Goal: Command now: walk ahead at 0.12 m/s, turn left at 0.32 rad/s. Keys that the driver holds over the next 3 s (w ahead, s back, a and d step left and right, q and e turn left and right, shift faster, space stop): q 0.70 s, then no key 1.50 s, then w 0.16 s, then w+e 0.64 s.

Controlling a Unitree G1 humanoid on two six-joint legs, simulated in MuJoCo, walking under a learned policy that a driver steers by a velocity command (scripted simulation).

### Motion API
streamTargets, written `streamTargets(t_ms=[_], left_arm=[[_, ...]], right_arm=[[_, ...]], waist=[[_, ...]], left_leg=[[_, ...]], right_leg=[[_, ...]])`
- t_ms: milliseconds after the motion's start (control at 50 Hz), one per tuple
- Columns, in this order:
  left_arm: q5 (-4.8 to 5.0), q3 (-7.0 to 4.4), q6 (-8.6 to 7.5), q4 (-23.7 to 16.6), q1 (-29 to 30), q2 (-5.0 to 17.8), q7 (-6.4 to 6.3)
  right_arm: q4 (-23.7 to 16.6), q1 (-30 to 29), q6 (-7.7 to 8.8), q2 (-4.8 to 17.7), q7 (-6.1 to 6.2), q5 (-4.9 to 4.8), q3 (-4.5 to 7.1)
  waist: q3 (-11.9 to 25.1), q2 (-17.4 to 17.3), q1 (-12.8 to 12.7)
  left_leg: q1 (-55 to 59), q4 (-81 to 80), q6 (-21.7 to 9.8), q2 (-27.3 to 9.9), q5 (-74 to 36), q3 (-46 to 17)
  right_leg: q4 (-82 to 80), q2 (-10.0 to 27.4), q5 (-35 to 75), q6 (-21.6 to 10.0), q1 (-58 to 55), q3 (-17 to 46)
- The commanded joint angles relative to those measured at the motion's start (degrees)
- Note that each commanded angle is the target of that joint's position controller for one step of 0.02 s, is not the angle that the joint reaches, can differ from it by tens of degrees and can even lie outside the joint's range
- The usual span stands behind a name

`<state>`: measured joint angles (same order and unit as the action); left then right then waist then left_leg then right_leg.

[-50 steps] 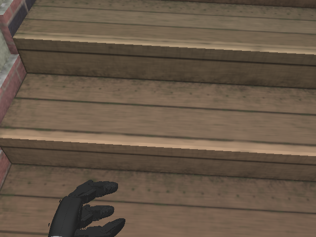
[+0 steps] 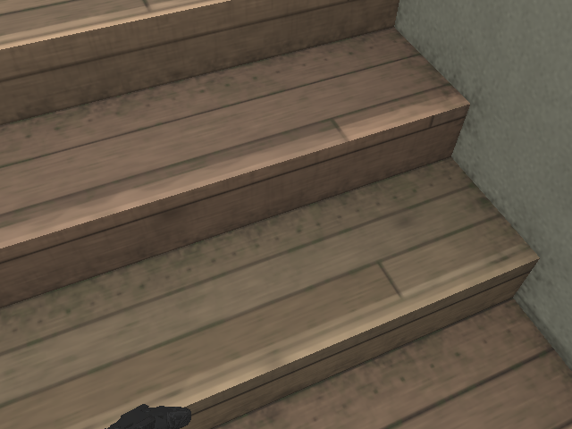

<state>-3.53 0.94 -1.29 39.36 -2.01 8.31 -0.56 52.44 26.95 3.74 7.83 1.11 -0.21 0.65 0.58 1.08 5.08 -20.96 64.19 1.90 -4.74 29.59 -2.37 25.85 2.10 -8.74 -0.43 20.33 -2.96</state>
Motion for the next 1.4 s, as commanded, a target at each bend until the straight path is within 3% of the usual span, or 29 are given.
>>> streamTargets(t_ms=[20, 40, 80, 160, 200, 240, 280, 320, 340, 360, 380, 400, 440, 460, 520, 620, 680, 740, 780, 860, 920, 960, 1000, 1040, 1060, 1080, 1120, 1200, 1400], left_arm=[[-0.36, -5.39, 2.36, 1.93, -16.84, 14.04, -1.56], [1.34, -3.98, 2.81, 2.35, -11.88, 8.89, -1.23], [2.58, -2.89, 2.31, 4.82, -7.57, 5.62, -1.45], [2.31, -2.95, 2.17, 7.68, -8.59, 8.32, -3.2], [2.36, -2.89, 3.26, 6.65, -5.8, 9.72, -3.73], [2.72, -4.88, 4.16, 6.22, -4.05, 17.5, -4.81], [3.26, -6.14, 2.82, 6.14, -8.38, 21.57, -3.95], [3.75, -6.53, 2.51, 4.82, -5.41, 23.09, -2.78], [5.1, -5.97, 2.35, 4.58, -7.3, 21.25, -2.05], [4.13, -5.59, 1.73, 2.82, -8.96, 18.78, -1.46], [1.48, -4.5, 1.13, 1.67, -8.8, 14.38, 0.68], [2.81, -4.52, 0.67, 3.03, -10.08, 11.98, 2.51], [3.57, -2.96, 1.29, -1.68, -3.92, 7.39, 1.92], [2.87, -2.37, 1.41, -2.23, -5.9, 6.31, 0.47], [2.96, -1.76, 1.24, -3.54, -10.17, 5.84, -0.84], [1.42, -1.1, 1.55, -7.39, -8.64, 5.7, -2.93], [2.95, -0.51, 1.96, -10.06, -3.89, 4.93, -3.57], [4.03, -1.06, 2.01, -8.85, -4.4, 5.44, -3.78], [4.26, -1.94, 2.5, -7.09, -8.56, 6.38, -3.69], [3.82, -0.46, 1.69, -9.82, -5.58, 3.88, -3.24], [4.39, -0.25, 1.24, -8.58, -6.65, 4.11, -2.19], [5.23, -1.64, 0.56, -7.37, -8.08, 6.66, -1.56], [4.6, -2.77, -0.04, -4.21, -10.38, 7.53, -0.96], [0.36, -2.99, -0.47, -5.64, -10.76, 10.48, -0.22], [-0.17, -2.38, -0.39, -5.39, -10.65, 7.27, 0.01], [0.54, -1.61, -0.39, -6.23, -8.03, 4.62, 0.26], [1.57, -1.98, 0.06, -4.89, -10.05, 5.85, -0.45], [1.76, -1.57, -0.11, -2.52, -10.51, 5.84, -0.8], [2.79, -2.66, -0.14, 5.55, -14.25, 5.58, -0.66]], right_arm=[[-7.27, -9.31, 1.07, 3.66, -0.35, -1.96, 1.83], [-9.52, -12.49, -0.74, 1.82, 0.21, -1.85, 1.16], [-13.31, -13.18, -3.8, -1.77, 0.71, -1.3, -0.62], [-21.81, -18.01, -5.64, -2.72, 2.24, -0.76, -2.93], [-25.78, -21.81, -5.1, 1.42, 1.47, 0.92, -2.97], [-28.57, -24.02, -5.07, 0.29, 0.51, 1.92, -4.63], [-27.74, -24.86, -5.45, 3.63, 0.09, 0.64, -3.18], [-24.48, -12.59, -5.69, 7.38, 0.0, 1.43, -1.16], [-23.78, -9.11, -5.38, 11.08, -0.65, 1.74, 0.34], [-23.5, -6.97, -5.79, 18.3, -0.15, 1.71, 2.95], [-24.49, -7.72, -6.53, 23.25, 1.02, 3.79, 4.37], [-26.82, -14.71, -5.74, 20.93, 0.97, 5.43, 2.9], [-24.1, -19.98, -4.61, 11.76, -0.03, 1.68, 0.62], [-21.96, -20.76, -4.29, 9.55, -0.34, 0.76, 0.42], [-20.42, -19.91, -3.52, 6.89, 0.11, 0.77, -0.11], [-21.93, -15.67, -5.12, 10.38, 1.69, 0.96, 0.56], [-24.57, -14.44, -7.62, 11.12, 4.28, 1.38, 0.94], [-27.94, -18.15, -6.78, 9.83, 4.42, 1.14, 0.8], [-29.15, -21.22, -6.56, 8.03, 4.17, 2.48, -0.44], [-28.82, -19.0, -6.83, 6.59, 4.16, 0.56, -0.53], [-29.16, -20.07, -7.0, 7.35, 3.46, 1.77, 0.29], [-27.28, -17.82, -6.66, 8.21, 2.06, 1.14, 0.89], [-25.35, -17.29, -6.0, 5.98, 0.93, 0.52, 0.24], [-21.17, -10.69, -3.95, 1.89, -0.66, 1.69, -0.37], [-21.01, -12.03, -3.94, 3.94, -0.37, 0.6, 0.26], [-20.44, -15.75, -4.59, 6.18, 0.19, -0.19, 1.02], [-20.27, -20.86, -5.64, 5.04, 0.78, -0.08, 1.07], [-16.15, -16.55, -5.9, 4.57, 1.27, 0.61, 1.04], [-6.14, -9.24, -5.59, 6.7, 2.32, 0.94, 2.2]], waist=[[20.16, 4.34, -10.25], [13.91, 5.51, -7.65], [4.91, 6.69, -2.97], [-1.91, 6.02, -0.2], [-2.1, 6.22, 0.67], [2.37, 8.74, 2.39], [5.19, 7.88, -0.83], [12.62, 8.95, 2.88], [15.87, 7.58, 3.51], [16.3, -6.57, 3.23], [23.44, -23.58, 1.67], [21.79, -14.97, -0.93], [3.31, -5.8, -4.72], [-0.74, -4.42, -7.17], [-0.3, -4.98, -9.03], [4.99, -6.86, -7.04], [6.22, -10.16, -3.66], [7.09, -7.21, -3.16], [7.33, -7.74, -3.72], [3.21, -5.74, -3.38], [4.94, -10.4, -2.78], [4.67, -13.23, -2.38], [3.75, -10.45, -3.61], [6.09, 4.74, -1.53], [8.09, 12.42, -2.64], [6.01, 8.75, -3.8], [4.26, 6.81, -5.63], [1.02, 5.3, -5.09], [2.36, -1.75, -5.73]], left_leg=[[-39.4, 46.87, 0.38, 3.19, 7.32, -3.36], [-42.33, 51.54, 1.18, 2.45, 6.26, -2.13], [-41.11, 60.16, 1.46, 2.07, 4.39, -1.08], [-52.08, 67.42, 0.27, 2.85, -1.42, -3.72], [-43.86, 44.77, 1.59, 2.22, -10.41, 2.24], [-30.48, 24.03, 0.98, 0.14, -4.0, 7.58], [-17.73, 18.33, -1.68, 3.11, 2.29, 14.44], [-13.73, 11.73, -6.8, 6.53, 1.32, 11.77], [-8.75, 0.07, -9.92, 8.65, -1.79, 6.63], [1.64, -13.97, -16.05, 2.08, -13.34, -16.26], [10.93, -38.15, -25.09, -7.32, -10.84, -49.53], [5.11, -43.06, -23.28, -11.53, -5.87, -53.79], [-10.95, -37.44, -14.2, -5.07, 9.55, -36.31], [-15.09, -34.04, -10.96, -2.03, 10.77, -28.45], [-15.16, -31.55, -10.09, 1.9, 2.64, -20.99], [-3.87, -33.77, -9.04, 3.39, -9.68, -20.32], [7.24, -39.86, -10.5, 0.13, -12.62, -27.93], [9.59, -39.03, -10.51, -2.08, -13.84, -28.72], [3.51, -37.61, -14.4, -2.84, -19.53, -27.38], [7.51, -37.06, -14.34, -1.18, -19.02, -26.04], [5.42, -37.52, -14.5, -1.92, -28.02, -23.16], [6.92, -37.84, -15.37, -3.23, -37.1, -24.02], [6.25, -36.25, -12.48, -0.91, -33.41, -21.76], [-7.52, -25.65, -3.7, 8.21, -2.51, -13.06], [-3.32, -25.96, 0.29, 6.11, -0.55, -9.96], [-1.88, -26.68, 2.11, 4.5, -4.88, -8.59], [-1.93, -30.17, 2.75, 4.28, -10.72, -7.33], [4.51, -36.28, 2.26, 2.71, -16.77, -6.92], [5.89, -40.41, 1.42, 0.99, -25.36, -7.03]], right_leg=[[0.62, 23.61, 58.48, -16.75, -42.24, 13.94], [-2.74, 21.26, 44.96, -14.4, -34.9, 10.65], [-9.78, 20.74, 29.22, -11.28, -19.13, 8.0], [-11.64, 20.69, 17.6, -7.06, -11.77, 1.87], [-14.19, 12.77, 11.96, -6.37, -3.83, -6.65], [-19.52, 10.05, 14.17, -8.22, -1.91, -10.35], [-20.07, 15.84, 37.1, -12.17, -5.96, -8.48], [-3.25, 16.37, 80.83, -9.99, -20.09, -10.36], [7.8, 14.96, 83.77, -8.27, -22.59, -8.71], [26.49, 10.0, 58.34, -3.39, -5.9, -6.36], [51.88, -5.78, -11.89, 1.22, 11.89, 2.78], [73.68, -6.81, -15.23, 1.43, 17.33, 14.1], [77.47, -3.47, -9.47, -0.05, 26.15, 11.36], [77.25, -2.08, -6.24, -0.25, 27.46, 9.43], [80.49, -2.4, 1.34, -1.01, 26.52, 7.56], [68.99, -1.97, 4.34, 3.2, 29.9, 8.8], [61.46, -3.34, -5.36, 8.02, 34.29, 8.21], [56.77, -2.08, -3.41, 8.58, 33.85, 8.44], [68.36, -3.69, -2.55, 9.06, 28.33, 7.72], [50.43, -1.95, -5.42, 8.51, 29.32, 6.79], [30.36, -1.41, -12.97, 7.04, 14.72, 3.2], [15.63, -1.13, -13.9, 5.54, 5.72, 2.84], [-3.34, -0.51, 2.95, 3.07, -5.9, 3.1], [-1.64, 12.06, 35.68, -3.38, -21.2, 16.03], [-4.9, 16.72, 27.01, -11.99, -14.4, 22.28], [-5.7, 14.19, 17.45, -12.75, -12.4, 20.71], [-7.09, 9.97, 3.74, -9.08, -12.59, 18.36], [-9.52, 5.52, -6.87, -5.2, -8.0, 12.85], [-6.81, 3.1, 18.31, -5.03, -18.82, 8.12]])
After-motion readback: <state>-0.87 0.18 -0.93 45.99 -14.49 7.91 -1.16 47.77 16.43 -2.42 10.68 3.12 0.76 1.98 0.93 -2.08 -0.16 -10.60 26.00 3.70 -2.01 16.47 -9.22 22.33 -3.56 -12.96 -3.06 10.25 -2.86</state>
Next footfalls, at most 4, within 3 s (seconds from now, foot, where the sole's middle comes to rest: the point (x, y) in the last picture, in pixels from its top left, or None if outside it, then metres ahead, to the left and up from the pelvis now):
0.34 left None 0.20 0.17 -0.62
1.02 right None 0.33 -0.04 -0.62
2.86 right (217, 320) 0.58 0.10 -0.45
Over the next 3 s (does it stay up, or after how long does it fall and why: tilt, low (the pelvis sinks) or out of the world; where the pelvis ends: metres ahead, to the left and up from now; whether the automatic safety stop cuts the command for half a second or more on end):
stays up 0.48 0.12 0.26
